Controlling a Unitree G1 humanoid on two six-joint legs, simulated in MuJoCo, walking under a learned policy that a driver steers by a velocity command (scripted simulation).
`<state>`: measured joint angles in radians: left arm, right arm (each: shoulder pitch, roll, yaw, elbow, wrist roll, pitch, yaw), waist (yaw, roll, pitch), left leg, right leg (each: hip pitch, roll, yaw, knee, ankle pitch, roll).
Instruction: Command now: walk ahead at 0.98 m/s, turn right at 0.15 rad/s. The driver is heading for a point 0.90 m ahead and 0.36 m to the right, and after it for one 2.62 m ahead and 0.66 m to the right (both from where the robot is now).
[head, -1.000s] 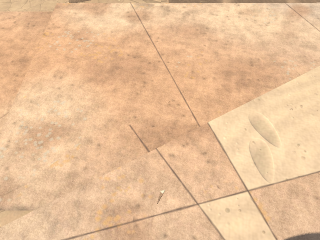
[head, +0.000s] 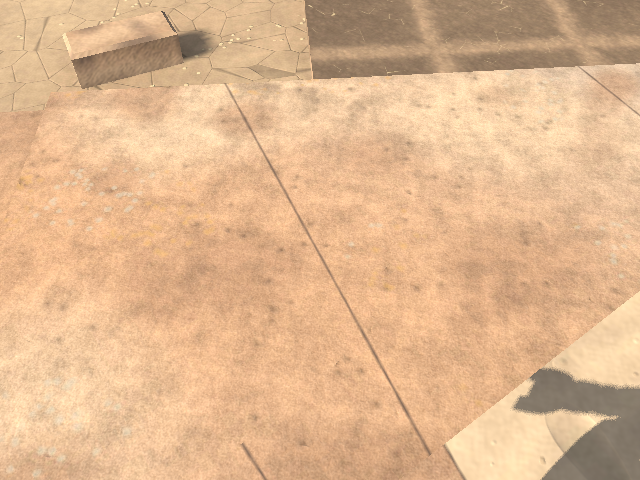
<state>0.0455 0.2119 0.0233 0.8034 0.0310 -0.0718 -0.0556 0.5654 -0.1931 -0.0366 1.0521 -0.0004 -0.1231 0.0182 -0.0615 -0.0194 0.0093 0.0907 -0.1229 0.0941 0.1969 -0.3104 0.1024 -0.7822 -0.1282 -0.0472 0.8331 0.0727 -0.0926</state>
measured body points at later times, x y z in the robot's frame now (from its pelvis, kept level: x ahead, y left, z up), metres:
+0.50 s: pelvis +0.49 -0.03 -0.02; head +0.50 -0.04 +0.43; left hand +0.48 +0.26 -0.14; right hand +0.67 -0.32 -0.07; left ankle +0.71 +0.09 -0.71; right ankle +0.33 -0.06 -0.73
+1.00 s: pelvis +0.92 -0.17 -0.15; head +0.94 -0.19 +0.30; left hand +1.27 -0.24 -0.20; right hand +0.65 -0.24 -0.27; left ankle +0.78 +0.07 -0.80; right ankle +1.00 -0.27 -0.85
